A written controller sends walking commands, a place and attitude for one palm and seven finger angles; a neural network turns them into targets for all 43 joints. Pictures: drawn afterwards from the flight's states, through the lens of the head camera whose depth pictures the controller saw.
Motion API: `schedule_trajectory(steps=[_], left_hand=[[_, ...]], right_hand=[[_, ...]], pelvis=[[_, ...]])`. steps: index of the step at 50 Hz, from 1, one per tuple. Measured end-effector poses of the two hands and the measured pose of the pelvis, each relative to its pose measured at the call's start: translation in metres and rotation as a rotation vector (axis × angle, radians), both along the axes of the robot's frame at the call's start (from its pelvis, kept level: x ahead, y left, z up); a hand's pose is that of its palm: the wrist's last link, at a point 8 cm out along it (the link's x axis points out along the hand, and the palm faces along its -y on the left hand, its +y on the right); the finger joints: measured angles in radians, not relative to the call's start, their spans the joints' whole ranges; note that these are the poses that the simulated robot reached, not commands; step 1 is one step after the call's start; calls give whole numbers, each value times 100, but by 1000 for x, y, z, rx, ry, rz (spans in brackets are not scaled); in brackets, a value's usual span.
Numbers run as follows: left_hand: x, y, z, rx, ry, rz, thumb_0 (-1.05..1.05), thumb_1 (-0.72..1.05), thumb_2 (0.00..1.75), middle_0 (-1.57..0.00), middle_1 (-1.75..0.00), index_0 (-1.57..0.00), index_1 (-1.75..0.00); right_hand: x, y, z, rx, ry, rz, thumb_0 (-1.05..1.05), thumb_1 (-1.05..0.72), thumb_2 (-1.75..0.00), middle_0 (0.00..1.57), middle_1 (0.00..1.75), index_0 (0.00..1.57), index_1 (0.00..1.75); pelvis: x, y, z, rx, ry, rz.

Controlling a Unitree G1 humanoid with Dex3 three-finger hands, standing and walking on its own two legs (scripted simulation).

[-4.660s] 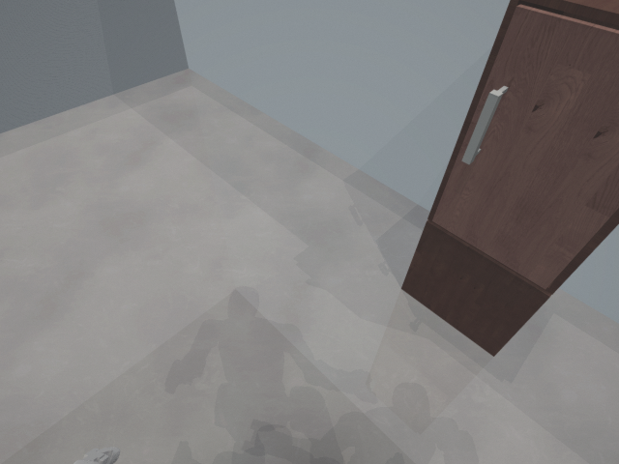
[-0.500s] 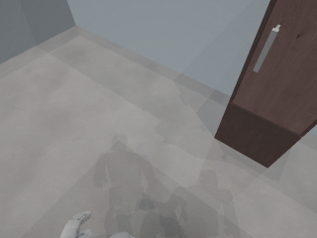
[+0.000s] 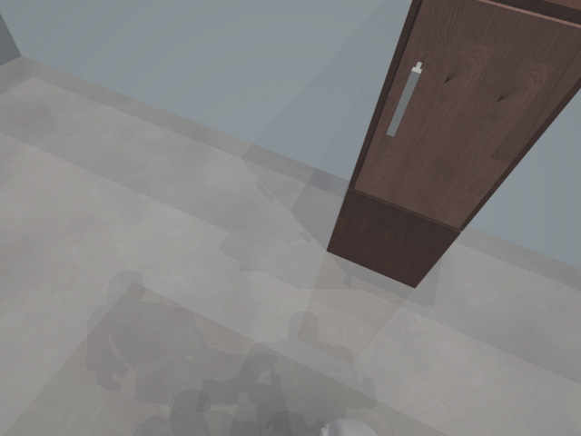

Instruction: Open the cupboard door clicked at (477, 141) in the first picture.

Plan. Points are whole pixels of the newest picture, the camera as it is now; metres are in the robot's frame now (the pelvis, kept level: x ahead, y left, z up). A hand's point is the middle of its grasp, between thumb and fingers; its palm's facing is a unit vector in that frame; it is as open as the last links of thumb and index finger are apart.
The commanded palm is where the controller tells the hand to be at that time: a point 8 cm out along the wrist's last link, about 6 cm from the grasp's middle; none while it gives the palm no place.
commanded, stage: turn to face it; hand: left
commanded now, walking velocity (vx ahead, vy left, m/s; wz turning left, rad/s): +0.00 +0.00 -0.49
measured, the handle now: (404, 100) +0.86 -0.22 +0.01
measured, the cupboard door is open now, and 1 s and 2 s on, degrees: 0 0 0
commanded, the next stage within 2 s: take the last steps up to it in 0.42 s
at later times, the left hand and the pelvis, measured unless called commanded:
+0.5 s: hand out of the picture +0.12 +0.11 -0.15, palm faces -0.21 -0.95 -0.24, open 7.4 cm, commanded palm none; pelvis -0.02 -0.05 +0.00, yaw -12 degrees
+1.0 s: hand out of the picture +0.12 +0.13 -0.18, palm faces -0.31 -0.94 -0.15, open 7.4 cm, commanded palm none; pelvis +0.04 -0.04 +0.01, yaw -19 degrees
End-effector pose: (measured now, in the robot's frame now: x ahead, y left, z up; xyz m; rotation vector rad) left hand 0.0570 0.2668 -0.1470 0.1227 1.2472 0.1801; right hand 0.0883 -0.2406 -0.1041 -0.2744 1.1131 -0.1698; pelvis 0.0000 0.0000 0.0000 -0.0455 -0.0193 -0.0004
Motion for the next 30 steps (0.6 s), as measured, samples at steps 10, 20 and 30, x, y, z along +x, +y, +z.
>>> schedule_trajectory(steps=[10, 20, 30], left_hand=[[39, -33, 10, 11, -7, -162, 1, 91, 90, -19, -30, -20, -30], [71, -97, 25, 60, -127, -296, 0, 91, 90, -20, -30, -20, -30], [50, -102, 14, 12, -64, -313, 0, 90, 90, -20, -30, -21, -30]], right_hand=[[-90, -13, -23, 68, 121, -206, 1, -91, -90, 20, 30, 21, 30], [-166, -49, -55, 120, 255, -352, 1, -91, -90, 20, 30, 20, 30], [-152, -47, -38, 100, 174, -364, 1, -91, -90, 19, 30, 20, 30]], pelvis=[[-10, -10, -1, 14, 4, -114], [-22, -42, -10, 42, -1, -189], [-26, -41, -3, 35, 2, -245]])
